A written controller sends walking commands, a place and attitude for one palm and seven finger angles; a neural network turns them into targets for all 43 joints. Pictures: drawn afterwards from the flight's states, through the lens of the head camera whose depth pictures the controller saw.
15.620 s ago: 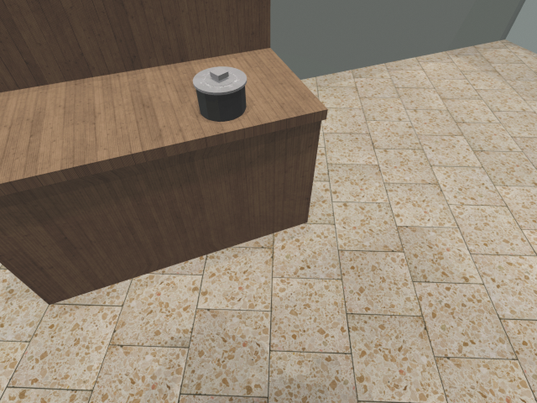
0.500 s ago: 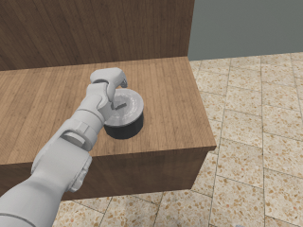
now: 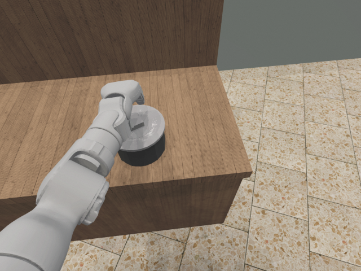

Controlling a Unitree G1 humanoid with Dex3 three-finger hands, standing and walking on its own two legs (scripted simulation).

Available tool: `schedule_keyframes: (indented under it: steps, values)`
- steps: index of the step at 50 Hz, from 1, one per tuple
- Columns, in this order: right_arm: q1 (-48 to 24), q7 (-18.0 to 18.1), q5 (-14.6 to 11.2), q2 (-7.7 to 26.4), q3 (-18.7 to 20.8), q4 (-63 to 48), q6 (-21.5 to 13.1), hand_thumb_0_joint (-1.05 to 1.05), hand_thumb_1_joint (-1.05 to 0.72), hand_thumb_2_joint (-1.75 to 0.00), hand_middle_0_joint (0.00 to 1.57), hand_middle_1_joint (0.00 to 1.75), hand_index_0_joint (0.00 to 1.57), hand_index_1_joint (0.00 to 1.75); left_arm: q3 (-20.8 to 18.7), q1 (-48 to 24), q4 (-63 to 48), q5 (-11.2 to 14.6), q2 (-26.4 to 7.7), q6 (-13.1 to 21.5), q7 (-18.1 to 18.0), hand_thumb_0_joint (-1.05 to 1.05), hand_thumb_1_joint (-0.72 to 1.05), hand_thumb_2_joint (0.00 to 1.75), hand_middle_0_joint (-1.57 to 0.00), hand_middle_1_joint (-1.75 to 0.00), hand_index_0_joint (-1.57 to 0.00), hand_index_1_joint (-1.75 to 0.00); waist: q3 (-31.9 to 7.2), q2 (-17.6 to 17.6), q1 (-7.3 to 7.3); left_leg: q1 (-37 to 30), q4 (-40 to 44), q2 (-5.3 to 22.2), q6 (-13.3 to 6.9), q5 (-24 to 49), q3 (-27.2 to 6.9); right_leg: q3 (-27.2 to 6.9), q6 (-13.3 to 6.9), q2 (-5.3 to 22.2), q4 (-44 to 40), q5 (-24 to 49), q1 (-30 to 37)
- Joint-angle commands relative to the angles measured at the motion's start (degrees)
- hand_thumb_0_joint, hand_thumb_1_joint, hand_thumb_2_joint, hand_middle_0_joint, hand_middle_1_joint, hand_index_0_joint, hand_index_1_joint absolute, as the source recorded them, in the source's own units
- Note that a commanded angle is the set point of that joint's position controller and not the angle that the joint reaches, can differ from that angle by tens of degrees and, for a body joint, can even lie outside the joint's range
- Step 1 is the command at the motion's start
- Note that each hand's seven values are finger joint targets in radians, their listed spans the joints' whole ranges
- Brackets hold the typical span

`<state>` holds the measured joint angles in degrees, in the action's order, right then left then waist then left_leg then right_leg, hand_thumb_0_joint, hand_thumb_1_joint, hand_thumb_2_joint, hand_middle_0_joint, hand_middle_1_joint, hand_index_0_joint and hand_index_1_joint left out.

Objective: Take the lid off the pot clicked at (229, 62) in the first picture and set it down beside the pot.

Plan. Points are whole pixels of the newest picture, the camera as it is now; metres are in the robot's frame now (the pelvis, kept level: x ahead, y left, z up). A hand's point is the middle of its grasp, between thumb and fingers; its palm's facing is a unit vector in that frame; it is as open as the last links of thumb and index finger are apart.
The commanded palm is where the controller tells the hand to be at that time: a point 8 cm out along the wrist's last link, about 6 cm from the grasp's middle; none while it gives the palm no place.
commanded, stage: lower the open fingers around the knob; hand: left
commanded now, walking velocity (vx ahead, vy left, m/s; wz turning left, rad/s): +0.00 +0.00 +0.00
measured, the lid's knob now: (134, 122) +0.51 +0.10 +0.01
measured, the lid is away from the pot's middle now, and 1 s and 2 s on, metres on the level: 0.00 0.00 0.01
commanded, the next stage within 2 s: close the fingers and squeeze the knob in 0.76 s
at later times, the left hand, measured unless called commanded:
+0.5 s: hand (130, 123) +0.47 +0.10 +0.04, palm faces -0.38 -0.06 -0.92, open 10.1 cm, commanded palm +0.49 +0.10 +0.10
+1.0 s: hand (132, 123) +0.48 +0.10 +0.04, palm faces -0.38 -0.07 -0.92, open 10.2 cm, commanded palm +0.49 +0.11 +0.09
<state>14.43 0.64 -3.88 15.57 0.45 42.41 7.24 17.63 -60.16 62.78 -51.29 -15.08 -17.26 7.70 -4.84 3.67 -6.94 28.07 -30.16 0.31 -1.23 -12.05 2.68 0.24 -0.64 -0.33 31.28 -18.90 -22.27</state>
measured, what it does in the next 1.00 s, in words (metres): stands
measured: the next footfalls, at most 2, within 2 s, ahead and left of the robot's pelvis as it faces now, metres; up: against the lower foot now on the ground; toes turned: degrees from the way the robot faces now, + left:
none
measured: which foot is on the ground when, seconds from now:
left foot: down 0.00-1.00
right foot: down 0.00-1.00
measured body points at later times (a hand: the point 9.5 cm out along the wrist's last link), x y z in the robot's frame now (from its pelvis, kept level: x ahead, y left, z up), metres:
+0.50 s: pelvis +0.00 +0.01 +0.00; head +0.06 -0.01 +0.44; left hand +0.49 +0.10 +0.10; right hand +0.03 -0.26 -0.14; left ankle +0.02 +0.11 -0.73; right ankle -0.04 -0.11 -0.73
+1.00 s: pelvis +0.00 +0.00 -0.01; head +0.06 -0.02 +0.44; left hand +0.49 +0.10 +0.09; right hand +0.01 -0.27 -0.14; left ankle +0.02 +0.11 -0.73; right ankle -0.04 -0.11 -0.73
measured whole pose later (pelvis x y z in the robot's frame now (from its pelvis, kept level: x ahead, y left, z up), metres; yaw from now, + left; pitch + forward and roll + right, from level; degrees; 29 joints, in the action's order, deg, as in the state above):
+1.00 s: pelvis +0.00 +0.00 -0.01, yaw -1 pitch +13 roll +0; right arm 16.0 0.5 -3.5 15.4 1.0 43.6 6.5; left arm 14.7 -59.9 68.8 -52.3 -16.1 -15.5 3.1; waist -5.3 3.3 -9.6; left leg 33.2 -33.2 1.4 -1.0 -13.0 3.0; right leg -0.3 -0.9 -1.4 33.6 -19.2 -27.3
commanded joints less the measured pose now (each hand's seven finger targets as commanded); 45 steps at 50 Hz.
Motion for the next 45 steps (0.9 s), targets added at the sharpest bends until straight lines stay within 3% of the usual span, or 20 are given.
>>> schedule_keyframes:
  steps: [1, 5, 9, 10, 12, 14, 15, 19, 21, 25, 27, 30, 31, 33, 36, 39, 40, 43, 44, 45]
  values:
    - [0.55, 0.37, 0.21, 7.36, 2.82, -5.51, -1.68, 0.00, -0.90, -0.90, 0.20, 0.30, 0.20, 0.30, -2.43, -29.65, -11.10, -0.70, -9.50, 1.23, -1.91, 0.00, -0.26, 1.33, -0.82, -0.08, -0.82, -0.08, -22.62, -5.90, -0.85, -19.93, -1.32, -1.76, -3.31, 16.57, -1.12, 0.85, -0.31, -1.37, -3.65, 27.09, 0.56]
    - [1.36, 0.96, 0.09, 7.43, 2.67, -5.16, -2.44, 0.00, -0.90, -0.90, 0.20, 0.30, 0.20, 0.30, -4.25, -32.14, -12.97, -1.60, -13.04, 2.73, -3.09, 0.00, -0.26, 1.33, -0.82, -0.08, -0.82, -0.08, -24.26, -4.04, -0.98, -19.93, -0.83, -1.60, -3.23, 14.46, -1.25, 0.34, -0.39, -1.31, -3.78, 24.63, 0.46]
    - [2.22, 0.52, 0.15, 7.20, 3.15, -4.35, -2.63, 0.00, -0.90, -0.90, 0.20, 0.30, 0.20, 0.30, -1.67, -27.95, -8.13, -1.11, -7.57, 2.11, -3.86, 0.00, -0.26, 1.33, -0.82, -0.08, -0.82, -0.08, -21.36, -6.17, -1.44, -19.16, -1.40, -1.10, -3.05, 15.70, -1.26, 1.29, -0.48, -1.75, -3.55, 23.67, -2.23]
    - [2.50, 0.46, 0.25, 7.95, 3.06, -4.02, -2.52, 0.00, -0.90, -0.90, 0.20, 0.30, 0.20, 0.30, -3.80, -28.52, -7.95, -1.25, -10.66, 2.13, -4.11, 0.00, -0.26, 1.33, -0.82, -0.08, -0.82, -0.08, -22.00, -6.22, -1.26, -18.97, -1.35, -1.05, -2.88, 15.20, -1.53, 1.29, -0.41, -1.78, -3.24, 23.50, -2.23]
    - [2.55, 0.44, 0.22, 7.56, 3.22, -4.04, -2.79, 0.00, -0.90, -0.90, 0.20, 0.30, 0.20, 0.30, -1.99, -31.70, -10.16, -1.20, -8.97, 2.51, -4.49, 0.00, -0.26, 1.33, -0.82, -0.08, -0.82, -0.08, -24.05, -3.57, -1.91, -21.03, -1.60, -1.07, -2.80, 15.34, -1.60, 1.09, -0.37, -1.78, -3.15, 22.73, -3.26]
    - [3.03, 0.49, 0.37, 7.49, 3.32, -3.60, -2.94, 0.00, -0.90, -0.90, 0.20, 0.30, 0.20, 0.30, -2.02, -30.04, -8.07, -0.81, -8.02, 2.66, -4.61, 0.00, -0.26, 1.33, -0.82, -0.08, -0.82, -0.08, -22.80, -5.34, -2.06, -19.74, -1.95, -0.90, -2.98, 15.32, -1.59, 1.20, -0.42, -1.85, -3.25, 22.36, -3.56]
    - [3.54, 0.55, 0.47, 8.08, 3.19, -3.10, -2.85, 0.00, -0.90, -0.90, 0.20, 0.30, 0.20, 0.30, -4.79, -30.41, -7.68, -1.36, -12.11, 2.74, -5.05, 0.00, -0.26, 1.33, -0.82, -0.08, -0.82, -0.08, -23.48, -6.15, -2.02, -19.08, -2.02, -0.87, -3.03, 14.89, -1.56, 0.89, -0.24, -1.80, -3.00, 23.02, -2.82]
    - [3.58, 0.26, 0.55, 7.27, 3.49, -3.42, -3.05, 0.00, -0.90, -0.90, 0.20, 0.30, 0.20, 0.30, -1.35, -30.40, -8.08, -1.83, -6.97, 2.90, -5.65, 0.00, -0.26, 1.33, -0.82, -0.08, -0.82, -0.08, -24.73, -3.45, -2.13, -20.70, -2.71, -0.64, -2.63, 17.88, -1.89, 1.49, -0.71, -2.07, -2.12, 23.55, -4.59]
    - [4.17, 0.12, 0.71, 7.90, 3.53, -2.63, -2.41, 0.00, -0.90, -0.90, 0.20, 0.30, 0.20, 0.30, -2.65, -28.15, -4.01, -1.74, -8.33, 2.19, -5.99, 0.00, -0.26, 1.33, -0.82, -0.08, -0.82, -0.08, -22.13, -5.31, -2.61, -18.45, -2.90, -0.52, -2.63, 16.39, -1.60, 1.52, -0.45, -2.15, -2.05, 22.67, -5.49]
    - [4.67, -0.07, 0.99, 7.86, 3.75, -2.82, -2.62, 0.00, -0.90, -0.90, 0.20, 0.30, 0.20, 0.30, -3.90, -30.46, -7.35, -2.09, -9.80, 3.29, -6.87, 0.00, -0.26, 1.33, -0.82, -0.08, -0.82, -0.08, -26.78, -2.73, -2.30, -20.47, -3.53, -0.52, -2.51, 18.19, -1.95, 1.27, -0.58, -2.13, -1.37, 24.09, -5.08]
    - [5.05, -0.14, 0.90, 7.95, 3.74, -2.22, -2.25, 0.00, -0.90, -0.90, 0.20, 0.30, 0.20, 0.30, -2.48, -29.44, -4.56, -2.65, -8.19, 2.57, -7.26, 0.00, -0.26, 1.33, -0.82, -0.08, -0.82, -0.08, -23.61, -4.58, -3.16, -18.51, -3.55, -0.40, -2.59, 16.51, -1.64, 1.51, -0.41, -2.34, -1.56, 22.58, -6.76]
    - [4.98, -0.05, 0.92, 7.85, 3.68, -2.56, -2.47, 0.00, -0.90, -0.90, 0.20, 0.30, 0.20, 0.30, -4.25, -31.79, -7.51, -2.13, -10.32, 2.87, -8.39, 0.00, -0.26, 1.33, -0.82, -0.08, -0.82, -0.08, -27.09, -3.03, -2.75, -19.27, -3.47, -0.39, -2.47, 17.17, -1.89, 1.07, -0.46, -2.20, -1.05, 23.69, -4.91]
    - [5.03, -0.11, 0.90, 7.47, 3.75, -2.31, -2.29, 0.00, -0.90, -0.90, 0.20, 0.30, 0.20, 0.30, -2.02, -29.35, -3.91, -2.10, -7.04, 2.05, -8.43, 0.00, -0.26, 1.33, -0.82, -0.08, -0.82, -0.08, -25.01, -2.86, -2.92, -18.79, -3.47, -0.45, -2.39, 17.06, -1.77, 1.60, -0.61, -2.35, -1.11, 22.53, -6.14]
    - [5.35, -0.29, 0.82, 7.96, 3.89, -1.73, -2.00, 0.00, -0.90, -0.90, 0.20, 0.30, 0.20, 0.30, -1.92, -28.73, -1.67, -2.09, -6.78, 0.96, -8.45, 0.00, -0.26, 1.33, -0.82, -0.08, -0.82, -0.08, -22.36, -5.46, -3.50, -16.84, -3.43, -0.15, -2.50, 15.10, -1.47, 1.69, -0.34, -2.43, -1.54, 21.03, -7.06]
    - [5.21, -0.15, 1.06, 7.76, 3.77, -2.28, -2.39, 0.00, -0.90, -0.90, 0.20, 0.30, 0.20, 0.30, -4.20, -30.98, -5.46, -1.26, -9.77, 1.77, -8.44, 0.00, -0.26, 1.33, -0.82, -0.08, -0.82, -0.08, -28.11, -3.00, -2.70, -18.87, -3.65, -0.60, -2.62, 16.79, -1.54, 0.95, -0.30, -2.16, -1.08, 24.10, -3.58]
    - [5.21, -0.30, 0.91, 7.82, 3.82, -2.18, -1.88, 0.00, -0.90, -0.90, 0.20, 0.30, 0.20, 0.30, -3.74, -26.37, -1.94, -1.69, -8.51, 0.90, -7.49, 0.00, -0.26, 1.33, -0.82, -0.08, -0.82, -0.08, -24.28, -6.62, -2.53, -15.25, -3.83, -0.73, -2.80, 16.92, -0.82, 1.15, -0.30, -2.12, -1.33, 26.35, -2.85]
    - [5.28, -0.30, 0.97, 8.32, 3.58, -2.31, -1.79, 0.00, -0.90, -0.90, 0.20, 0.30, 0.20, 0.30, -5.24, -27.76, -3.69, -1.95, -11.47, 1.26, -7.35, 0.00, -0.26, 1.33, -0.82, -0.08, -0.82, -0.08, -25.57, -6.00, -2.44, -15.13, -3.79, -0.96, -2.83, 16.32, -0.62, 0.52, -0.06, -1.97, -1.37, 27.40, -1.74]
    - [5.02, 0.13, 0.58, 7.90, 3.44, -2.71, -1.74, 0.00, -0.90, -0.90, 0.20, 0.30, 0.20, 0.30, -2.93, -28.22, -3.24, -1.84, -9.72, 1.27, -6.81, 0.00, -0.26, 1.33, -0.82, -0.08, -0.82, -0.08, -22.08, -5.69, -3.28, -13.63, -3.22, -1.02, -3.00, 13.56, -0.13, 0.52, -0.01, -1.91, -2.14, 25.09, -2.54]
    - [4.88, 0.20, 0.52, 7.85, 3.55, -2.80, -1.89, 0.00, -0.90, -0.90, 0.20, 0.30, 0.20, 0.30, -4.35, -28.62, -4.36, -1.52, -10.95, 1.68, -6.68, 0.00, -0.12, 1.02, -0.52, -0.67, -0.52, -0.67, -22.81, -5.78, -2.89, -13.63, -3.33, -0.92, -3.09, 14.05, -0.18, 0.37, -0.06, -1.71, -2.01, 25.74, -1.64]
    - [5.17, 0.32, 0.54, 8.33, 3.23, -2.69, -1.79, 0.00, -0.90, -0.90, 0.20, 0.30, 0.20, 0.30, -5.93, -26.67, -2.03, -2.23, -13.64, 1.58, -6.60, 0.00, -0.11, 1.02, -0.52, -0.69, -0.52, -0.69, -22.76, -6.73, -2.68, -12.71, -3.29, -1.15, -3.04, 13.21, -0.30, 0.21, 0.05, -1.82, -1.98, 25.23, -1.52]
